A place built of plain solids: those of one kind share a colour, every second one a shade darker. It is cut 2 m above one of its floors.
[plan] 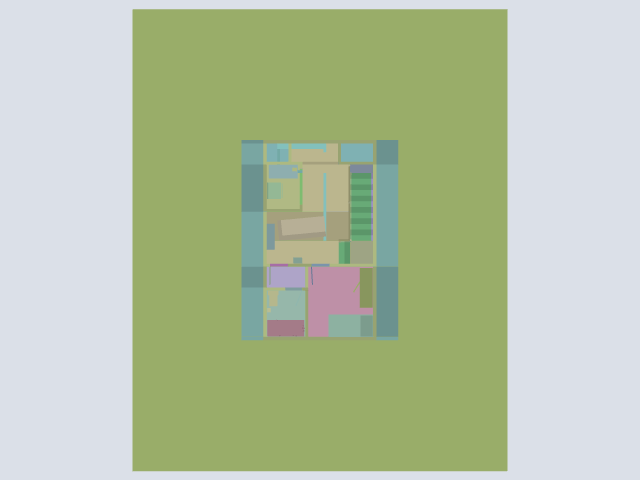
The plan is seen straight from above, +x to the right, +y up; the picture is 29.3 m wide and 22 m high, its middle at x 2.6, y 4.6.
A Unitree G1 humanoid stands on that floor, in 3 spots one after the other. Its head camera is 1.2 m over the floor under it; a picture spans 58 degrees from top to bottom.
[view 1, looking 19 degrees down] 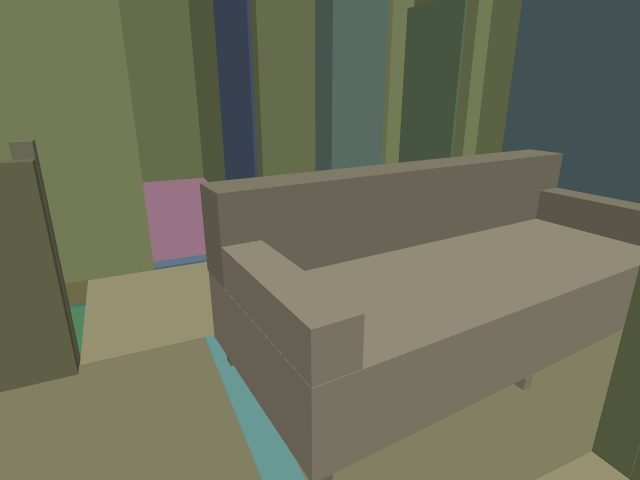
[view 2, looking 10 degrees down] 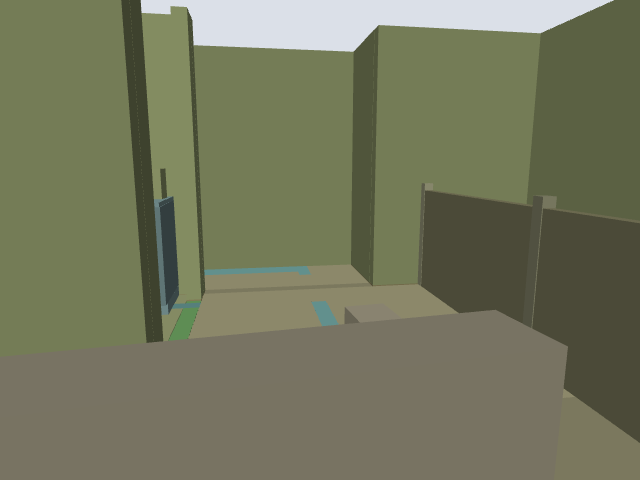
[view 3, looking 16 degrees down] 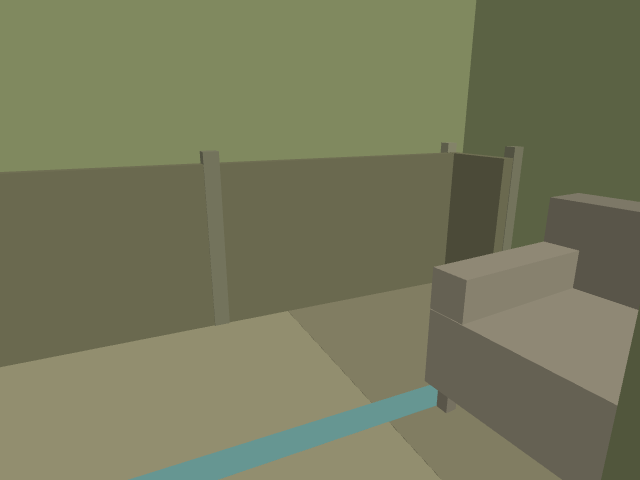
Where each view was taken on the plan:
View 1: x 3.17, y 6.58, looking -115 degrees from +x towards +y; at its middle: sofa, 1.90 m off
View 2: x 2.26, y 4.04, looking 81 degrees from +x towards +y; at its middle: wall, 5.13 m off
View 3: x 1.52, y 6.78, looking -25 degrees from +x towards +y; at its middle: stair_guard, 2.73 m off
